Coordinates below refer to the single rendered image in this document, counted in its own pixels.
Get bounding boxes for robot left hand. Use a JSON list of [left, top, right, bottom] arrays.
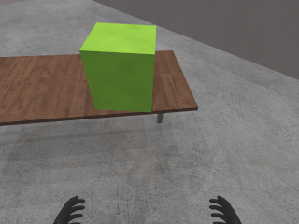
[[53, 196, 85, 224]]

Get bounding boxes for robot right hand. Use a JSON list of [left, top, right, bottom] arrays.
[[209, 195, 242, 224]]

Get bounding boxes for table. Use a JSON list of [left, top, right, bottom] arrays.
[[0, 50, 198, 126]]

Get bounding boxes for carton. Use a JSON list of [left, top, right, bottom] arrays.
[[79, 22, 157, 113]]

